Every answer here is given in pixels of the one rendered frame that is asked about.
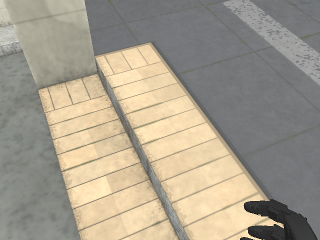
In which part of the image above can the right robot hand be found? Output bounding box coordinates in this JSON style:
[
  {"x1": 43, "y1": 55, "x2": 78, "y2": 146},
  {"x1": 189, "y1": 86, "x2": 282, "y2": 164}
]
[{"x1": 240, "y1": 199, "x2": 318, "y2": 240}]

